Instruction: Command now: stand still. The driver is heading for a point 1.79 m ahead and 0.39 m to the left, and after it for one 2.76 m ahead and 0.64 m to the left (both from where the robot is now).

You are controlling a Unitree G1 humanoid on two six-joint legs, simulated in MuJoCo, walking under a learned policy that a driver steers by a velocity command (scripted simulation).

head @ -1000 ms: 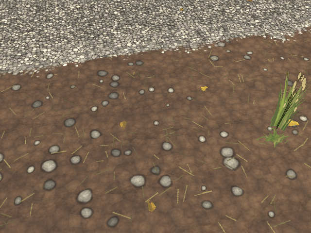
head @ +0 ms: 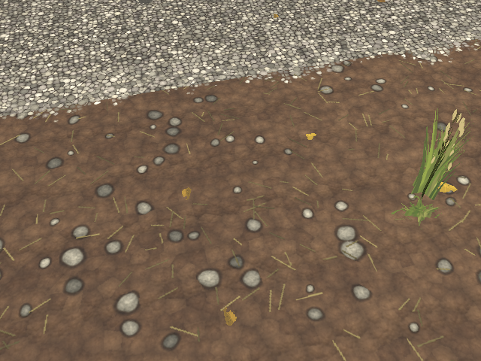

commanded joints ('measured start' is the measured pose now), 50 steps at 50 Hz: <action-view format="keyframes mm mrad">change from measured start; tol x32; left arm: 1 93 85 13 -9 0 -4 2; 50 -188 149 50 -228 19 -111 -72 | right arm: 1 4 -96 -15 -29 0 -8 -3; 15 -66 -57 -11 -67 28 -105 37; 21 440 -190 -56 68 10 -138 61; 50 254 -95 -34 -117 33 -86 12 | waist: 1 0 -13 4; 38 -52 65 111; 44 85 -366 -473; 50 -22 -103 -67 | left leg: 1 156 40 -45 -66 88 45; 10 34 -16 7 -12 -433 52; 18 162 -24 96 1 -145 78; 21 521 398 -750 -363 -238 312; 37 250 247 -102 -417 142 178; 42 228 186 -59 45 531 91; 45 -352 8 -143 827 -365 30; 50 -211 157 -94 702 -93 43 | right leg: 1 -184 -15 6 -123 87 -22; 16 -110 -283 348 -288 -241 -219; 19 -332 -84 87 85 178 -102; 23 -684 -57 105 801 -15 -107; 39 -449 -44 2 23 365 -50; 42 25 2 -22 42 278 -105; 44 553 -430 724 -171 -71 -295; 50 -66 -255 130 -319 368 -164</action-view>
